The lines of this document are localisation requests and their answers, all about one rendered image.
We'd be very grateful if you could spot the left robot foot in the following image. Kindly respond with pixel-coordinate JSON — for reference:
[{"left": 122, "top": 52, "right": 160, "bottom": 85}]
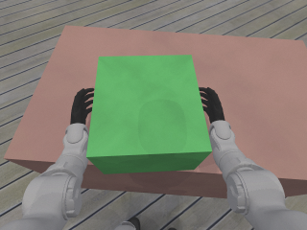
[{"left": 129, "top": 217, "right": 141, "bottom": 230}]

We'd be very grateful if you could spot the right robot upper arm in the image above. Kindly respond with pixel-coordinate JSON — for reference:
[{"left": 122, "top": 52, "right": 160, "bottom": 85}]
[{"left": 226, "top": 170, "right": 307, "bottom": 230}]

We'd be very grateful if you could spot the carton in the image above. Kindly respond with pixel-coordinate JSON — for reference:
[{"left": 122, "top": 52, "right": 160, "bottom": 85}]
[{"left": 86, "top": 55, "right": 212, "bottom": 174}]

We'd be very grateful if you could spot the robot right forearm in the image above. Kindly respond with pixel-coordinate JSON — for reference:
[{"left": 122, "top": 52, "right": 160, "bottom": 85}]
[{"left": 208, "top": 120, "right": 286, "bottom": 204}]

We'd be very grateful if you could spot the robot left forearm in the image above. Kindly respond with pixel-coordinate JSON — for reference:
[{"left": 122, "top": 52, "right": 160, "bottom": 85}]
[{"left": 21, "top": 123, "right": 89, "bottom": 216}]

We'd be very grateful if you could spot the robot right hand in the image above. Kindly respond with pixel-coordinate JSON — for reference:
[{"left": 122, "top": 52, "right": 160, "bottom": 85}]
[{"left": 199, "top": 87, "right": 225, "bottom": 124}]

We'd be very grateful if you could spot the robot left shin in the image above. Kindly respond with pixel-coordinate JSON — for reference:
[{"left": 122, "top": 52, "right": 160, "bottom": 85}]
[{"left": 121, "top": 221, "right": 135, "bottom": 228}]

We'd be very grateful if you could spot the left robot upper arm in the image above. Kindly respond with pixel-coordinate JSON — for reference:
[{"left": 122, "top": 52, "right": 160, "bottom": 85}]
[{"left": 0, "top": 174, "right": 83, "bottom": 230}]

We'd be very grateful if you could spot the pedestal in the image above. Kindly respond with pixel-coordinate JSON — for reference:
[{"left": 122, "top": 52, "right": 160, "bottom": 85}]
[{"left": 4, "top": 25, "right": 307, "bottom": 198}]

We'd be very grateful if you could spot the robot left hand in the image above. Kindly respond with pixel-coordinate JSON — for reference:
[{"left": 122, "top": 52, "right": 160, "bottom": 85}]
[{"left": 70, "top": 88, "right": 95, "bottom": 125}]

